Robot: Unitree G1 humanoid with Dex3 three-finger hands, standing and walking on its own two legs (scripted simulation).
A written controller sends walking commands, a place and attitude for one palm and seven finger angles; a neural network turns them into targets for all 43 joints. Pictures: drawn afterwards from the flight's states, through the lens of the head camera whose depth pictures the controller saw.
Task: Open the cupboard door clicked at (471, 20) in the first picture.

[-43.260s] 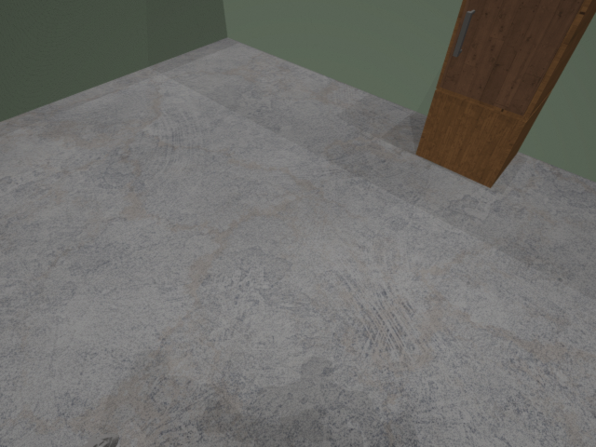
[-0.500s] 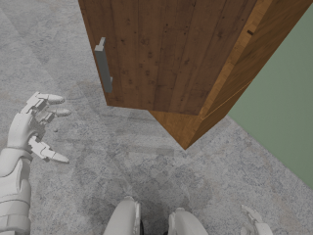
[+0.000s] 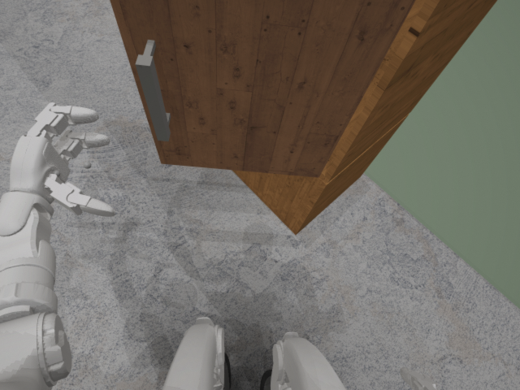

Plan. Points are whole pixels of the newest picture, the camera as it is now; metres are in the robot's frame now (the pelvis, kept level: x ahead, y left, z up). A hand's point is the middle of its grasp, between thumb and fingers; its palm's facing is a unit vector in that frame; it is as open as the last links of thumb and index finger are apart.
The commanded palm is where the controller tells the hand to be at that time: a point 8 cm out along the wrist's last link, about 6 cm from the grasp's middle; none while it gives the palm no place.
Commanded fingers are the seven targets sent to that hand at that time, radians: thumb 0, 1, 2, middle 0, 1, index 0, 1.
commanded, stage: move the hooked fingers beside the handle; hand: left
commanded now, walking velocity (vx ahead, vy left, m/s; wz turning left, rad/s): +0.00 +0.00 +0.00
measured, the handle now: (157, 95) +0.57 +0.18 +0.04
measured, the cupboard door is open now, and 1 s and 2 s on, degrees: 45 45 45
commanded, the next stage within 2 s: slide the fingers in behind the handle in 1.38 s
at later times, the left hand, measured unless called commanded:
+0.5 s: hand (105, 124) +0.50 +0.25 +0.04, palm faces -0.01 -1.00 -0.01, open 14.0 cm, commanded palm +0.50 +0.28 +0.03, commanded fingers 0.00 -0.50 0.30 -0.30 -1.20 -0.30 -1.20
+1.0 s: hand (108, 117) +0.51 +0.25 +0.04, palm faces +0.00 -1.00 -0.03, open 14.0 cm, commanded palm +0.50 +0.27 +0.03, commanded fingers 0.00 -0.50 0.30 -0.30 -1.20 -0.30 -1.20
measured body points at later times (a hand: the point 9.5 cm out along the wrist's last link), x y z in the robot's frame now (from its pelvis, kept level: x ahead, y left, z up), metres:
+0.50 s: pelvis +0.00 +0.00 -0.02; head +0.16 +0.05 +0.40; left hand +0.49 +0.31 +0.04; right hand +0.02 -0.28 -0.11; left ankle +0.05 +0.06 -0.61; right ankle +0.00 -0.10 -0.61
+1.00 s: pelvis +0.00 +0.00 -0.01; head +0.18 +0.05 +0.40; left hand +0.51 +0.30 +0.04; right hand +0.01 -0.27 -0.11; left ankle +0.05 +0.06 -0.61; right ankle +0.00 -0.10 -0.61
